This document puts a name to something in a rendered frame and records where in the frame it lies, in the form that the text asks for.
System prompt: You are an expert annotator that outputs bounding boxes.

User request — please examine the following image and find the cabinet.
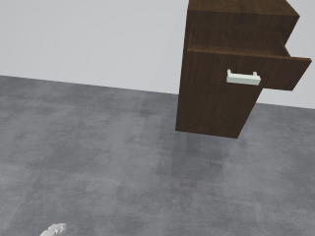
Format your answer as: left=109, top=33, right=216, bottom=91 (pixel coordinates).
left=175, top=0, right=300, bottom=139

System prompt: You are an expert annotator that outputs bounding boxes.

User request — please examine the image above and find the drawer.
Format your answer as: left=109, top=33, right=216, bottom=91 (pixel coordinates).
left=184, top=27, right=312, bottom=91

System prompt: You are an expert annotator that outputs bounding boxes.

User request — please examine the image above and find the left robot hand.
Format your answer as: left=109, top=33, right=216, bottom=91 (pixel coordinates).
left=40, top=223, right=67, bottom=236

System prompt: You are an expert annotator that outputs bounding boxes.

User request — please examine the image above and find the handle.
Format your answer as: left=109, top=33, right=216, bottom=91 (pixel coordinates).
left=226, top=69, right=261, bottom=86

